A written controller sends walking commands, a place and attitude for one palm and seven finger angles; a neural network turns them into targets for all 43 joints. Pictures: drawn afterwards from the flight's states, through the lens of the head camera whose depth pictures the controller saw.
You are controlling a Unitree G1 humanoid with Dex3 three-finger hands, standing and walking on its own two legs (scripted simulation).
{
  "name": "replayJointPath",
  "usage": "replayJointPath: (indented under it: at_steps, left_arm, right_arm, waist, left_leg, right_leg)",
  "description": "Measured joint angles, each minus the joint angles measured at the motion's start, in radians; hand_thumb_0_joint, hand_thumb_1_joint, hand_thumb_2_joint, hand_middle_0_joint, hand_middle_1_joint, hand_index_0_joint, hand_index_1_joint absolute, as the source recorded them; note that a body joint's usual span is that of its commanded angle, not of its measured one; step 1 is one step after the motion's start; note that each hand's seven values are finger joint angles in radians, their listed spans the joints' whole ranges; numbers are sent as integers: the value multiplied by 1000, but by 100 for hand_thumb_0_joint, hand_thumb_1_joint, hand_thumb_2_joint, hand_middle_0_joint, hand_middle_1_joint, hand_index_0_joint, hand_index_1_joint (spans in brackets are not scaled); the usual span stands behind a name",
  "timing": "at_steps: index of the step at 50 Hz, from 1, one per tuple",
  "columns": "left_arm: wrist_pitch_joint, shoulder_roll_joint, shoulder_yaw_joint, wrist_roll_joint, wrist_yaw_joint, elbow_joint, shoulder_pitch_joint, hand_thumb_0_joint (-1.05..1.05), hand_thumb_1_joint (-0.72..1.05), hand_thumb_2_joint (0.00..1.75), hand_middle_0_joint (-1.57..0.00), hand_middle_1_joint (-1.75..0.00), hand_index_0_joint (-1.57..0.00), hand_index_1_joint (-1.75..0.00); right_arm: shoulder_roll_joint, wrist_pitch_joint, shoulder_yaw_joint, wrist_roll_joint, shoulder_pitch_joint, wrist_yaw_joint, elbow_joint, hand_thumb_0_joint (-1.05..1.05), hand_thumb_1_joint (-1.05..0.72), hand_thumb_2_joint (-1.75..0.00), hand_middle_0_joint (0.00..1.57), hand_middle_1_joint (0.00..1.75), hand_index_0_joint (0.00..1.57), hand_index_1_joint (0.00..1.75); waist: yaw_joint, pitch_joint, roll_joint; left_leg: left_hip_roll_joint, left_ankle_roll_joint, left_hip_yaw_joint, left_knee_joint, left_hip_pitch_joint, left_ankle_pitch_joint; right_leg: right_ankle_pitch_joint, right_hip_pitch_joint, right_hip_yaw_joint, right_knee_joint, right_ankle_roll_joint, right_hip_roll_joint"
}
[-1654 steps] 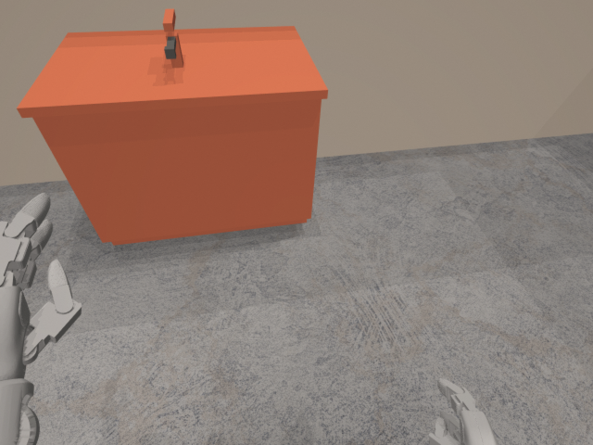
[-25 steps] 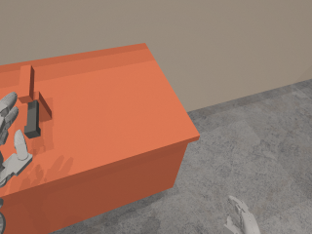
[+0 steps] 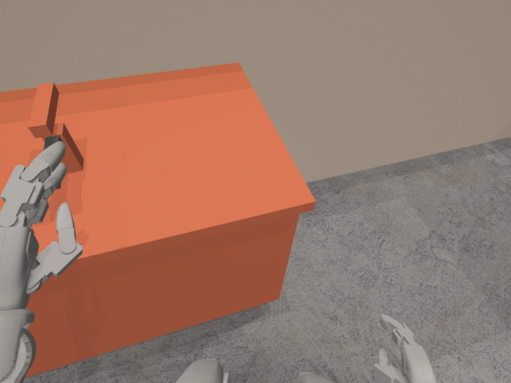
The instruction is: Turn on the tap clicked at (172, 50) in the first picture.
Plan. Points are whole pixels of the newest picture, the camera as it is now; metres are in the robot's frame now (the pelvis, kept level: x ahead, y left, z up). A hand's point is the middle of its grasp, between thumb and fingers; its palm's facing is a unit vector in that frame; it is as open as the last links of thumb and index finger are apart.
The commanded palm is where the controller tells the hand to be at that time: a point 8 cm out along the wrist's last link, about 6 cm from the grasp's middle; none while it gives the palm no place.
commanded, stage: come to a stop and stand still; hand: left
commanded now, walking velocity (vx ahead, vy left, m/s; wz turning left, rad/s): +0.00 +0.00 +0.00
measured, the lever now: (48, 179) +0.39 +0.39 +0.07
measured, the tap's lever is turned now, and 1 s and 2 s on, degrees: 0 0 0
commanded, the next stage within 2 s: look again from close up in 0.52 s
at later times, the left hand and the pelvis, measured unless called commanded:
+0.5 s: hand (20, 249) +0.20 +0.26 +0.19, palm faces +0.37 -0.87 -0.34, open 7.4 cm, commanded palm +0.14 +0.29 +0.21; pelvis -0.02 +0.02 +0.03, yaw -1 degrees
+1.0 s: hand (52, 214) +0.24 +0.25 +0.19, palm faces +0.35 -0.87 -0.36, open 7.4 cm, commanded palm +0.18 +0.29 +0.21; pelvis +0.02 +0.01 +0.03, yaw -2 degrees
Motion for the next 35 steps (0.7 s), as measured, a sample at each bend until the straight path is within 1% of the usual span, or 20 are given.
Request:
replayJointPath:
  at_steps: [1,2,3,4,5,6,8,9,11,13,14,15,17,21,24,29,35]
  left_arm:
    - [-2,-2,3,-2,7,-9,-16,2,89,90,-21,-30,-22,-31]
    - [-6,0,16,-3,16,-23,-28,2,89,90,-21,-30,-22,-31]
    - [-15,6,36,-6,26,-36,-38,2,88,90,-22,-30,-22,-31]
    - [-27,13,57,-9,35,-47,-47,2,88,90,-22,-30,-22,-31]
    - [-41,21,78,-13,43,-53,-59,2,88,90,-22,-30,-22,-31]
    - [-55,32,96,-15,51,-48,-77,2,88,90,-22,-30,-22,-31]
    - [-76,31,113,-16,61,-20,-101,2,89,90,-21,-30,-21,-31]
    - [-79,24,113,-15,62,-1,-104,2,89,90,-21,-30,-21,-31]
    - [-76,6,101,-8,58,32,-98,2,89,90,-21,-30,-21,-31]
    - [-70,-1,85,1,53,45,-76,1,89,90,-20,-30,-21,-31]
    - [-69,2,80,6,51,46,-61,1,89,90,-20,-30,-20,-31]
    - [-68,-5,71,11,47,54,-50,1,90,90,-20,-30,-20,-31]
    - [-56,-16,48,17,39,72,-35,1,90,90,-20,-30,-20,-31]
    - [-36,-24,24,19,33,79,-19,2,89,90,-20,-30,-21,-31]
    - [-33,-23,30,20,36,61,-5,2,89,90,-21,-30,-21,-31]
    - [-35,-22,42,24,46,55,-18,2,89,90,-21,-30,-21,-31]
    - [-16,-45,30,23,48,90,-24,2,89,90,-20,-30,-21,-31]
  right_arm:
    - [2,2,4,0,1,-2,12,1,-91,-90,20,30,20,30]
    - [5,3,8,0,1,-4,19,1,-91,-90,20,30,20,30]
    - [9,3,13,-1,3,-7,21,1,-91,-90,20,30,20,30]
    - [9,-1,16,-5,8,-11,18,1,-91,-90,20,30,20,30]
    - [8,-8,16,-8,14,-15,13,1,-91,-90,20,30,20,30]
    - [15,-14,13,-11,13,-19,16,1,-91,-90,20,30,20,30]
    - [24,-24,12,-8,22,-21,12,1,-91,-90,20,30,20,30]
    - [26,-27,11,-7,31,-18,6,1,-91,-90,20,30,20,30]
    - [27,-31,9,-5,50,-12,-8,1,-91,-90,20,30,20,30]
    - [30,-32,15,-2,64,-3,-18,1,-91,-90,20,30,20,30]
    - [34,-31,21,-3,66,1,-21,1,-90,-90,20,30,20,30]
    - [33,-27,25,-4,58,4,-16,1,-90,-90,20,30,20,30]
    - [34,-17,30,-8,45,4,-1,1,-90,-90,20,30,20,30]
    - [39,-9,41,-12,41,-2,9,1,-90,-90,20,30,20,30]
    - [39,-9,45,-15,39,-10,6,1,-90,-90,20,30,20,30]
    - [32,-8,44,-16,33,-18,7,1,-90,-90,20,30,20,30]
    - [24,5,41,-16,16,-17,9,1,-90,-90,20,30,20,30]
  waist:
    - [10,0,-13]
    - [20,-3,-30]
    - [24,-8,-44]
    - [21,-18,-51]
    - [15,-27,-51]
    - [16,-23,-67]
    - [24,-30,-81]
    - [20,-43,-74]
    - [4,-73,-48]
    - [0,-100,-38]
    - [1,-111,-44]
    - [3,-111,-34]
    - [-7,-103,-14]
    - [-2,-98,-15]
    - [3,-97,-17]
    - [14,-102,-7]
    - [15,-114,5]
  left_leg:
    - [-11,2,-2,5,-1,10]
    - [-19,6,2,-27,12,18]
    - [-24,11,5,-95,38,29]
    - [-26,14,4,-190,75,42]
    - [-28,17,-2,-282,108,82]
    - [-36,23,3,-319,122,133]
    - [-45,33,22,-365,146,171]
    - [-46,38,23,-387,152,181]
    - [-45,44,10,-422,153,200]
    - [-48,46,10,-431,141,208]
    - [-54,45,17,-422,128,206]
    - [-47,45,20,-411,120,201]
    - [-35,42,9,-416,124,204]
    - [-37,42,8,-460,140,231]
    - [-39,43,12,-485,151,244]
    - [-41,42,11,-510,162,251]
    - [-36,37,11,-521,170,244]
  right_leg:
    - [22,5,-1,-24,-5,6]
    - [45,9,4,-53,-7,10]
    - [66,11,7,-80,-7,14]
    - [81,13,4,-105,-7,18]
    - [91,13,-4,-123,-5,21]
    - [85,18,2,-131,-3,14]
    - [3,20,25,-109,0,10]
    - [-30,19,27,-82,4,11]
    - [-32,45,24,-75,11,13]
    - [7,105,20,-167,14,3]
    - [32,137,26,-227,15,-5]
    - [66,144,28,-255,24,1]
    - [92,161,18,-286,31,13]
    - [110,175,17,-324,30,11]
    - [119,181,22,-341,29,8]
    - [124,191,21,-362,30,6]
    - [125,203,23,-386,27,11]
